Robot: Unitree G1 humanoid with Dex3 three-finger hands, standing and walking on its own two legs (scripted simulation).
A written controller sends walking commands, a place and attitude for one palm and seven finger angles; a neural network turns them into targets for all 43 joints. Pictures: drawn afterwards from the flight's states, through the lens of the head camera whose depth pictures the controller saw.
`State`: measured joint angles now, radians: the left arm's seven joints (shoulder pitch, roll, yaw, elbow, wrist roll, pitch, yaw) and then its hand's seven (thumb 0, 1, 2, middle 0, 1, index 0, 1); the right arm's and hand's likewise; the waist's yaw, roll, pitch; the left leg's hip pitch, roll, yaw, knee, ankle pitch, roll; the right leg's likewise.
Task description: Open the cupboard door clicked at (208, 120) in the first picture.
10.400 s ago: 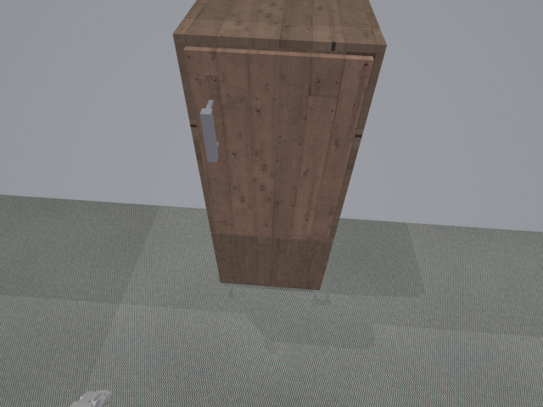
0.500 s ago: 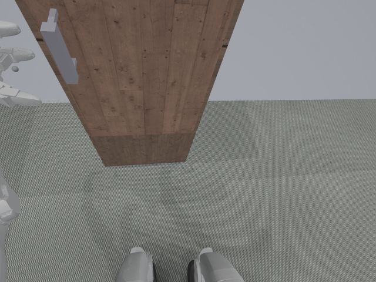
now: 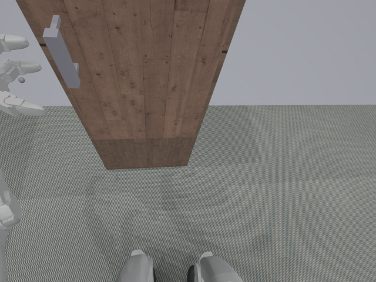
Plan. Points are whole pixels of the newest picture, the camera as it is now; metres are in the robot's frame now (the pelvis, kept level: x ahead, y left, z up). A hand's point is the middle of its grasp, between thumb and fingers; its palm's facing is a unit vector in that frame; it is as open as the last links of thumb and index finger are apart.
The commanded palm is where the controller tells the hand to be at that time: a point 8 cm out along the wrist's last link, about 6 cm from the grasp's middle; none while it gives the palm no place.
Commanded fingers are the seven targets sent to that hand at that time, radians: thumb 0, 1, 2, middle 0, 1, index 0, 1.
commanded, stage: move the hooked fingers beside the handle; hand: left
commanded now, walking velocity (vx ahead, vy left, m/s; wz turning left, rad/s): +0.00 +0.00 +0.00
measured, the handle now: (65, 54) +0.55 +0.22 +0.09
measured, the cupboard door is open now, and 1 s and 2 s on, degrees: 0 0 0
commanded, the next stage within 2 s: slide the fingers in behind the handle in 0.24 s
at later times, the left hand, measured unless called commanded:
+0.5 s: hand (22, 78) +0.49 +0.28 +0.09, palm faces +0.02 -1.00 +0.00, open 14.0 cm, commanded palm +0.47 +0.32 +0.09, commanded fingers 0.00 -0.50 0.30 -0.30 -1.20 -0.30 -1.20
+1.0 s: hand (46, 77) +0.49 +0.25 +0.09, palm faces +0.02 -1.00 -0.01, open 14.0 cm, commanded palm +0.47 +0.28 +0.09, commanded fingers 0.00 -0.50 0.30 -0.30 -1.20 -0.30 -1.20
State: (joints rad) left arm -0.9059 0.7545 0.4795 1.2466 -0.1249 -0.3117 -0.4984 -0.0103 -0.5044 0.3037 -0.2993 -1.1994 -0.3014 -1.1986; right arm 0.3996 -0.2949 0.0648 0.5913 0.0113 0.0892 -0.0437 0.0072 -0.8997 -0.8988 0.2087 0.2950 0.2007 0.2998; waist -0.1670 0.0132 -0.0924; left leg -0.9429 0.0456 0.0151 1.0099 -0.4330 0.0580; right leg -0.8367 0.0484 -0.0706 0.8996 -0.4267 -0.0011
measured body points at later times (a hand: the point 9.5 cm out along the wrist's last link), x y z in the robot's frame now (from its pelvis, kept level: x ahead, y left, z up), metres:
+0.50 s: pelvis +0.00 +0.00 +0.00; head +0.13 +0.04 +0.43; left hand +0.48 +0.34 +0.10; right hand +0.00 -0.27 -0.10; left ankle +0.02 +0.08 -0.68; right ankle +0.00 -0.13 -0.68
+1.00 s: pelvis +0.00 +0.00 +0.00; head +0.12 +0.03 +0.43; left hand +0.49 +0.30 +0.09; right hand +0.00 -0.26 -0.10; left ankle +0.02 +0.08 -0.68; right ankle +0.00 -0.13 -0.68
